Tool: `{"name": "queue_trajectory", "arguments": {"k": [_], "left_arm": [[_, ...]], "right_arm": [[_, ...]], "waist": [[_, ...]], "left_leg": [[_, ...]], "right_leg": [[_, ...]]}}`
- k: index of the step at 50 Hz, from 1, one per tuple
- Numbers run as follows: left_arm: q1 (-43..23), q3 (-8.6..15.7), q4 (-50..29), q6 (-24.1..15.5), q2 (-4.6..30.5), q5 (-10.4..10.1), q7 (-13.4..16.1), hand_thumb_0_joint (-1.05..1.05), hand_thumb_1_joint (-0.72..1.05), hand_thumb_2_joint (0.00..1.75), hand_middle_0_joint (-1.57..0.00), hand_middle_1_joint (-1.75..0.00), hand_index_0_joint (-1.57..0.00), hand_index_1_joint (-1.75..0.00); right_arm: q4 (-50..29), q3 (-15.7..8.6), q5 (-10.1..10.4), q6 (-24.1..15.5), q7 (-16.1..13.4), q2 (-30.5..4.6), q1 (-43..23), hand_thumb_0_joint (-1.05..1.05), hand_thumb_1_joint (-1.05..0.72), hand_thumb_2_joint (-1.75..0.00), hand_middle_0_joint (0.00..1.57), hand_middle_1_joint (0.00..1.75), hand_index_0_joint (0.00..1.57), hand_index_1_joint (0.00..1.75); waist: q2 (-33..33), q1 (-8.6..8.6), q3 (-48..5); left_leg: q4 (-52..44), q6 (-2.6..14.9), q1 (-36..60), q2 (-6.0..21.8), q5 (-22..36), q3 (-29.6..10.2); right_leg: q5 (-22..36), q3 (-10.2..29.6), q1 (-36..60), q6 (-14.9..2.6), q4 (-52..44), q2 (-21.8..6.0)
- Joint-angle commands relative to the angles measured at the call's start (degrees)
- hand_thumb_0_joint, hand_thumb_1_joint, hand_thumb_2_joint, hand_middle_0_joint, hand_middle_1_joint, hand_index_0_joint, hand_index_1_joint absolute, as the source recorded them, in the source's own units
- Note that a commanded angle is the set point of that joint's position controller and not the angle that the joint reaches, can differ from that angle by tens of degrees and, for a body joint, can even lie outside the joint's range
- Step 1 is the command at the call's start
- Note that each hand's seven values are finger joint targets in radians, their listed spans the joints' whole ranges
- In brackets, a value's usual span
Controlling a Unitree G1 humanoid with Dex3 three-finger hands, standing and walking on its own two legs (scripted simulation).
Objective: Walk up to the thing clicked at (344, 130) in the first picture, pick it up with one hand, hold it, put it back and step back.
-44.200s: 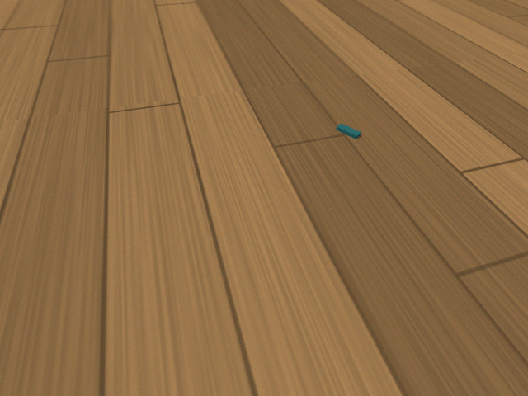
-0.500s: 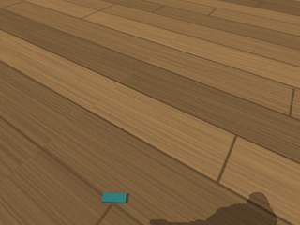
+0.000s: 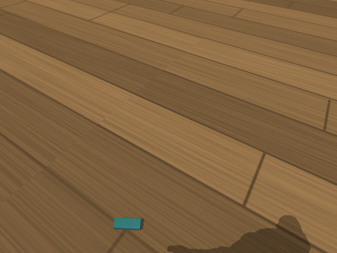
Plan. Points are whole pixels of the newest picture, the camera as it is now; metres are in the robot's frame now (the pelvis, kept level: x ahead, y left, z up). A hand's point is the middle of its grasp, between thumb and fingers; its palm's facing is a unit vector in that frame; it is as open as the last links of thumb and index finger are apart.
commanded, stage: stand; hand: left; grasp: from above
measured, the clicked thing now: (127, 223) +0.43 +0.23 -0.77
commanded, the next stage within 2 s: step back in 0.34 s
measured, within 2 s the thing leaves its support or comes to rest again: neither
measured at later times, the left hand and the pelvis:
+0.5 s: hand out of the picture +0.07 +0.27 -0.16, palm faces +0.01 -0.93 -0.37, open 7.3 cm; pelvis -0.02 +0.01 -0.01, yaw +0 degrees
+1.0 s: hand out of the picture +0.02 +0.30 -0.18, palm faces -0.10 -0.92 -0.37, open 7.3 cm; pelvis -0.11 +0.05 -0.02, yaw -5 degrees
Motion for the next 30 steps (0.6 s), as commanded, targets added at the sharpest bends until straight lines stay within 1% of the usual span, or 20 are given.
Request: {"name": "queue_trajectory", "arguments": {"k": [1, 2, 3, 6, 7, 15, 16, 17, 19, 20, 21, 22, 23, 24, 25, 26, 27, 28, 29, 30], "left_arm": [[-2.4, 1.9, -3.5, -1.5, 12.0, -0.1, 0.9, 0.0, 0.9, 0.9, -0.2, -0.3, -0.2, -0.3], [-2.2, 1.9, -3.5, -1.5, 11.9, -0.1, 0.9, 0.0, 0.9, 0.9, -0.2, -0.3, -0.2, -0.3], [-2.3, 1.9, -3.7, -1.6, 12.2, 0.0, 0.9, 0.0, 0.9, 0.9, -0.2, -0.3, -0.2, -0.3], [-2.4, 1.9, -3.8, -1.6, 12.2, -0.1, 0.9, 0.0, 0.9, 0.9, -0.2, -0.3, -0.2, -0.3], [-2.2, 1.8, -3.7, -1.6, 12.0, -0.2, 0.9, 0.0, 0.9, 0.9, -0.2, -0.3, -0.2, -0.3], [-2.2, 1.8, -4.0, -1.5, 12.4, -0.2, 0.7, 0.0, 0.9, 0.9, -0.2, -0.3, -0.2, -0.3], [-1.9, 1.8, -3.9, -1.5, 12.3, -0.2, 0.8, 0.0, 0.9, 0.9, -0.2, -0.3, -0.2, -0.3], [-1.5, 4.2, -5.6, -1.1, 16.5, -1.0, 1.1, 0.0, 0.9, 0.9, -0.2, -0.3, -0.2, -0.3], [0.2, 4.5, -6.7, -0.9, 16.2, -1.3, 1.5, 0.0, 0.9, 0.9, -0.2, -0.3, -0.2, -0.3], [0.4, 4.8, -7.6, -0.7, 16.5, -1.2, 1.5, 0.0, 0.9, 0.9, -0.2, -0.3, -0.2, -0.3], [-0.2, 5.1, -8.8, -0.6, 17.0, -1.1, 1.5, 0.0, 0.9, 0.9, -0.2, -0.3, -0.2, -0.3], [-1.0, 5.3, -9.9, -0.4, 17.3, -1.1, 1.5, 0.0, 0.9, 0.9, -0.2, -0.3, -0.2, -0.3], [-2.3, 5.5, -11.2, -0.2, 18.0, -0.7, 1.6, 0.0, 0.9, 0.9, -0.2, -0.3, -0.2, -0.3], [-3.7, 5.6, -12.5, 0.0, 18.5, -0.3, 1.6, 0.0, 0.9, 0.9, -0.2, -0.3, -0.2, -0.3], [-4.4, 5.7, -13.8, 0.1, 18.7, 0.2, 1.7, 0.0, 0.9, 0.9, -0.2, -0.3, -0.2, -0.3], [-5.2, 5.8, -14.9, 0.2, 18.9, 0.7, 1.7, 0.0, 0.9, 0.9, -0.2, -0.3, -0.2, -0.3], [-7.0, 5.7, -15.9, 0.3, 18.8, 0.8, 1.7, 0.0, 0.9, 0.9, -0.2, -0.3, -0.2, -0.3], [-8.2, 5.4, -16.8, 0.5, 18.1, 0.7, 1.7, 0.0, 0.9, 0.9, -0.2, -0.3, -0.2, -0.3], [-8.4, 5.1, -17.3, 0.8, 17.2, 0.6, 1.7, 0.0, 0.9, 0.9, -0.2, -0.3, -0.2, -0.3], [-6.7, 4.8, -17.8, 1.3, 15.7, 0.1, 1.5, 0.0, 0.9, 0.9, -0.2, -0.3, -0.2, -0.3]], "right_arm": [[-3.3, -2.0, 0.3, -1.5, -0.9, -11.8, -1.9, 0.0, -0.9, -0.9, 0.2, 0.3, 0.2, 0.3], [-3.3, -2.0, 0.4, -1.4, -0.9, -11.7, -2.2, 0.0, -0.9, -0.9, 0.2, 0.3, 0.2, 0.3], [-3.6, -2.0, 0.2, -1.4, -0.9, -11.6, -2.3, 0.0, -0.9, -0.9, 0.2, 0.3, 0.2, 0.3], [-3.5, -1.8, 0.3, -1.6, -0.9, -11.9, -2.0, 0.0, -0.9, -0.9, 0.2, 0.3, 0.2, 0.3], [-3.4, -1.8, 0.4, -1.6, -0.8, -11.7, -1.9, 0.0, -0.9, -0.9, 0.2, 0.3, 0.2, 0.3], [-3.4, -1.8, 0.3, -1.6, -0.8, -12.0, -1.7, 0.0, -0.9, -0.9, 0.2, 0.3, 0.2, 0.3], [-3.4, -1.9, 0.3, -1.6, -0.8, -12.3, -2.2, 0.0, -0.9, -0.9, 0.2, 0.3, 0.2, 0.3], [-4.7, -2.8, 0.4, -0.4, -0.5, -14.6, -3.9, 0.0, -0.9, -0.9, 0.2, 0.3, 0.2, 0.3], [-6.2, -2.7, 1.0, 0.1, -0.4, -12.9, -2.6, 0.0, -0.9, -0.9, 0.2, 0.3, 0.2, 0.3], [-6.8, -2.9, 1.2, 0.4, -0.3, -12.9, -2.4, 0.0, -0.9, -0.9, 0.2, 0.3, 0.2, 0.3], [-7.3, -3.0, 1.3, 0.7, -0.3, -12.6, -1.4, 0.0, -0.9, -0.9, 0.2, 0.3, 0.2, 0.3], [-7.8, -3.2, 1.3, 1.0, -0.2, -12.4, -1.0, 0.0, -0.9, -0.9, 0.2, 0.3, 0.2, 0.3], [-8.1, -3.4, 1.2, 1.4, -0.1, -12.3, -0.1, 0.0, -0.9, -0.9, 0.2, 0.3, 0.2, 0.3], [-8.5, -3.7, 1.0, 1.8, 0.0, -12.5, 0.7, 0.0, -0.9, -0.9, 0.2, 0.3, 0.2, 0.3], [-9.3, -4.1, 0.8, 2.2, 0.2, -12.5, 1.5, 0.0, -0.9, -0.9, 0.2, 0.3, 0.2, 0.3], [-9.8, -4.3, 0.6, 2.5, 0.5, -12.5, 2.9, 0.0, -0.9, -0.9, 0.2, 0.3, 0.2, 0.3], [-10.0, -4.5, 0.7, 2.6, 0.7, -12.5, 4.8, 0.0, -0.9, -0.9, 0.2, 0.3, 0.2, 0.3], [-10.1, -4.7, 0.9, 2.4, 0.8, -12.7, 5.8, 0.0, -0.9, -0.9, 0.2, 0.3, 0.2, 0.3], [-10.3, -4.7, 1.0, 2.0, 0.7, -12.5, 6.7, 0.0, -0.9, -0.9, 0.2, 0.3, 0.2, 0.3], [-11.0, -5.0, 0.6, 1.4, 0.4, -14.1, 5.6, 0.0, -0.9, -0.9, 0.2, 0.3, 0.2, 0.3]], "waist": [[-0.5, -0.26, -3.7], [-0.5, -0.04, -3.2], [-1.2, -0.16, -3.9], [-0.1, -0.27, -4.4], [-0.3, -0.22, -4.0], [-0.7, -0.32, -4.0], [-0.4, -0.05, -3.8], [-1.6, -0.14, 1.9], [-2.7, -0.27, -0.2], [-3.6, -0.36, -2.1], [-5.0, -0.77, -4.2], [-6.0, -0.94, -5.3], [-7.9, -1.04, -6.2], [-9.6, -1.07, -6.4], [-11.1, -1.15, -6.4], [-11.6, -1.63, -6.1], [-12.6, -2.78, -6.0], [-12.5, -3.58, -6.0], [-10.8, -4.04, -6.2], [-3.3, -3.19, -5.6]], "left_leg": [[-2.2, 2.14, -0.8, 5.8, 9.9, -4.2], [-2.3, 2.14, -0.7, 5.7, 9.4, -4.3], [-1.8, 2.23, 0.2, 6.0, 11.2, -4.3], [-1.8, 2.26, -0.1, 6.1, 12.7, -4.1], [-2.2, 2.04, 0.0, 5.8, 11.5, -4.2], [-2.7, 2.15, 0.0, 6.0, 10.7, -4.1], [-2.2, 2.28, 0.3, 6.1, 11.2, -4.1], [3.5, 3.45, -4.7, 4.9, 18.0, -4.4], [7.3, 3.58, -4.7, 3.8, 18.1, -2.6], [10.2, 3.52, -4.3, 2.8, 17.1, -1.9], [13.4, 3.33, -4.8, 1.6, 14.6, -1.0], [16.5, 2.88, -5.6, -0.2, 9.7, 0.0], [19.9, 2.58, -6.3, -1.8, 3.2, 1.2], [24.8, 2.64, -6.6, -3.2, -6.9, 0.9], [29.0, 3.23, -7.8, -3.6, -15.3, -0.1], [31.2, 3.7, -7.9, -3.1, -18.6, -1.2], [30.5, 4.18, -7.0, -2.2, -18.4, -2.0], [27.1, 4.4, -6.1, -1.8, -14.7, -1.6], [18.7, 4.4, -6.6, -0.8, -5.9, -1.0], [9.1, 4.9, -7.6, 3.1, 13.4, -4.5]], "right_leg": [[8.3, 4.8, 0.9, -1.46, -2.8, -6.3], [7.9, 4.8, 0.2, -1.31, -2.9, -6.2], [9.5, 4.7, 0.4, -1.47, -2.5, -6.4], [12.0, 4.9, 1.6, -1.44, -2.0, -6.7], [10.4, 4.7, 0.9, -1.37, -2.1, -6.5], [9.4, 4.8, 0.6, -1.61, -2.4, -6.4], [10.3, 5.0, 0.6, -1.58, -2.3, -6.5], [19.7, 5.8, -3.4, -1.86, 2.3, -5.8], [23.2, 5.9, -2.8, -3.41, 3.5, -6.6], [24.7, 7.1, -2.9, -4.85, 3.6, -7.4], [25.2, 8.7, -2.6, -6.59, 3.5, -9.2], [24.6, 10.7, -3.1, -8.46, 2.7, -11.4], [24.0, 13.2, -3.6, -10.71, 2.4, -14.1], [24.1, 15.3, -6.0, -12.96, 2.3, -16.8], [23.7, 16.1, -7.3, -14.56, 2.9, -18.4], [22.6, 15.4, -9.6, -14.97, 4.0, -18.8], [21.2, 13.9, -11.7, -14.18, 5.1, -18.3], [20.8, 12.1, -12.0, -12.39, 7.4, -16.5], [19.9, 9.6, -9.4, -9.64, 11.4, -13.6], [14.7, 5.8, -8.8, -5.82, 18.2, -7.6]]}}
